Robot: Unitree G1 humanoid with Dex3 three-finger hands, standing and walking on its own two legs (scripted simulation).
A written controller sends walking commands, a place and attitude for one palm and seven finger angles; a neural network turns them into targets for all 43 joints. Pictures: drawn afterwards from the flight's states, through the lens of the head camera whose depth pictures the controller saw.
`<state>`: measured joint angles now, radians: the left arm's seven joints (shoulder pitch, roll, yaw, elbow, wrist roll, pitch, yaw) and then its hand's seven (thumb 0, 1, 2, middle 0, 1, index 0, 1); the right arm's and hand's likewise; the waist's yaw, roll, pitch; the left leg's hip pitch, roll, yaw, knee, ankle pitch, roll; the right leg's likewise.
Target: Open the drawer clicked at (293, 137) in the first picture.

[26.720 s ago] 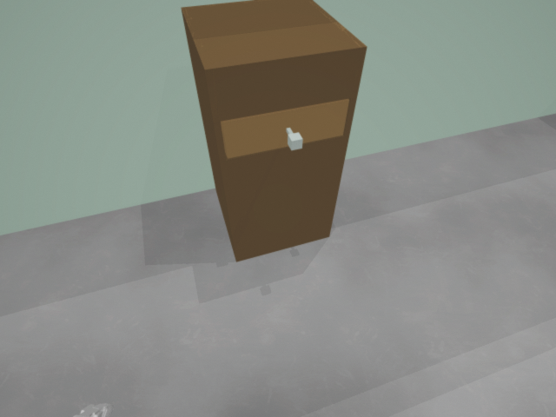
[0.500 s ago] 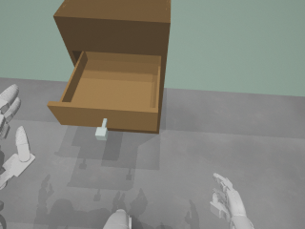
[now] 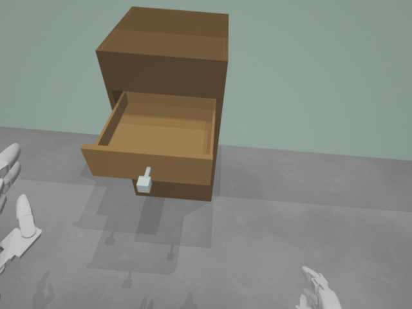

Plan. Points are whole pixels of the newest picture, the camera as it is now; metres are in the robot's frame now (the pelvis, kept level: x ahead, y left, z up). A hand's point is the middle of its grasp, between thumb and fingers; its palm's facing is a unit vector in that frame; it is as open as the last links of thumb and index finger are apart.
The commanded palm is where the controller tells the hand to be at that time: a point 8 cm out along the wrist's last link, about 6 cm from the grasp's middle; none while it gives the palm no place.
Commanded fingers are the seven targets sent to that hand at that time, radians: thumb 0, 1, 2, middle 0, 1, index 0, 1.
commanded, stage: stop stepping back and stand still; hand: left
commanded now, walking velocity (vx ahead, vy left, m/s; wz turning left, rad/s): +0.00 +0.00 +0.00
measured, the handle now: (145, 179) +0.49 +0.20 -0.13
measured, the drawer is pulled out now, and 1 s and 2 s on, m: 0.30 0.30 0.30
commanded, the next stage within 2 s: let the arm hang, fingers relaxed in 0.16 s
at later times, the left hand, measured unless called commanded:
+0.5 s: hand out of the picture +0.12 +0.20 -0.15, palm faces +0.00 -0.97 -0.22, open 7.4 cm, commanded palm none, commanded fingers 0.00 0.90 0.90 -0.20 -0.30 -0.20 -0.30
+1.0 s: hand out of the picture -0.03 +0.18 -0.17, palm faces +0.04 -0.98 -0.19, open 7.4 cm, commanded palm none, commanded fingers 0.00 0.90 0.90 -0.20 -0.30 -0.20 -0.30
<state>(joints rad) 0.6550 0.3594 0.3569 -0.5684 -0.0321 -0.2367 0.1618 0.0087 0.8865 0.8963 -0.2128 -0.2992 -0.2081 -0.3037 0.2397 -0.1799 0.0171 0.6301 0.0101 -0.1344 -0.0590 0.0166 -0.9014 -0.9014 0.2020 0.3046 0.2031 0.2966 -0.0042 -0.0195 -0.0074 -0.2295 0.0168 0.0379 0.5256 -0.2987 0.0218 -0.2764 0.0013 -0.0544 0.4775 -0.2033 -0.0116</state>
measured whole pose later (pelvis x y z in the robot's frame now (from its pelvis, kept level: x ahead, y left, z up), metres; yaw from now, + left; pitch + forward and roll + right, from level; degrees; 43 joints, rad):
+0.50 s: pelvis +0.01 +0.01 +0.00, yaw +0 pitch -1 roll +0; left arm 0.23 0.20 0.02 0.73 0.02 0.07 0.02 0.00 0.91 0.90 -0.20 -0.30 -0.19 -0.30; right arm 0.18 -0.22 0.01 0.85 -0.02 0.00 -0.01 0.01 -0.90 -0.90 0.20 0.30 0.20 0.30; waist -0.03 -0.02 0.05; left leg -0.20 -0.02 0.05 0.53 -0.32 0.03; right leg -0.27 -0.03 -0.04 0.53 -0.25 0.01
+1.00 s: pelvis +0.01 +0.02 +0.01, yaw +0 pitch -2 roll +0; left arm 0.32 0.14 0.00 1.15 0.01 0.01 0.03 0.00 0.91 0.90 -0.20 -0.30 -0.20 -0.30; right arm 0.35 -0.10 0.02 1.12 -0.01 0.00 -0.04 0.01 -0.91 -0.90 0.20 0.30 0.20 0.30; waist 0.00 0.02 0.07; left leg -0.12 -0.02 0.05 0.42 -0.26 0.04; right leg -0.19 -0.03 -0.04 0.42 -0.19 0.01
